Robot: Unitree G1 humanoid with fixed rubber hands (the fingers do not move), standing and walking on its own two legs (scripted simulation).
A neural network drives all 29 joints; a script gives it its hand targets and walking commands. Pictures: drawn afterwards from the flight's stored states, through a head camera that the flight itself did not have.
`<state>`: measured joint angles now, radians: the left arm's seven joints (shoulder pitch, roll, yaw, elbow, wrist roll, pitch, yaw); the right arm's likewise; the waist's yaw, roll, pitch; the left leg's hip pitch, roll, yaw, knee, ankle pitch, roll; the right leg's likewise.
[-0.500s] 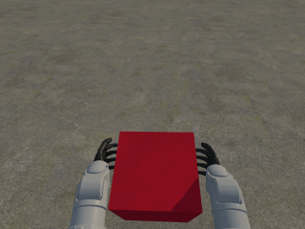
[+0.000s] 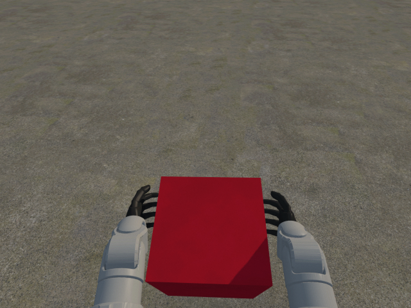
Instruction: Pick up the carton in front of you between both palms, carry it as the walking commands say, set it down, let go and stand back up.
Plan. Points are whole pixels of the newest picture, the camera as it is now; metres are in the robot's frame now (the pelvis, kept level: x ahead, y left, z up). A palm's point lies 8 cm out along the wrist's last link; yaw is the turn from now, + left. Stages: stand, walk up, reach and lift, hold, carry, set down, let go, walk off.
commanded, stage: carry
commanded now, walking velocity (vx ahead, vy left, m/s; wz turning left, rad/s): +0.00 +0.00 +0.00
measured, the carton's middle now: (210, 241) +0.30 +0.00 -0.06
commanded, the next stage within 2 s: hold in 0.04 s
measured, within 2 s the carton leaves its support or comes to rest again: neither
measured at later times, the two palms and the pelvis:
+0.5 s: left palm (127, 233) +0.27 +0.17 +0.03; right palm (270, 216) +0.32 -0.12 +0.02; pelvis -0.02 -0.04 +0.00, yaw +11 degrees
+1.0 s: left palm (151, 251) +0.33 +0.16 -0.17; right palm (255, 240) +0.37 -0.13 -0.19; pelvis -0.05 -0.06 -0.11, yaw +13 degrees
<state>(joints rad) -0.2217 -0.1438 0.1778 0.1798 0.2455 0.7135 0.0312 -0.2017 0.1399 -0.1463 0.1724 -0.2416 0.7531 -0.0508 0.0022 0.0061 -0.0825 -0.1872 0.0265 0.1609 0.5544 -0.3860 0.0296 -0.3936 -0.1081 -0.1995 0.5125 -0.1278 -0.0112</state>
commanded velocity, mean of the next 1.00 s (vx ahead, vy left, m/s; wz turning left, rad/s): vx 0.00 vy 0.00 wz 0.00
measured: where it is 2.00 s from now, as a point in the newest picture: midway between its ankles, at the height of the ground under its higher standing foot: outside the picture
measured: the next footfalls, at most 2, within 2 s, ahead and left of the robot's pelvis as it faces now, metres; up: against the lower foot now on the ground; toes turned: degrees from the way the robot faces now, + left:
none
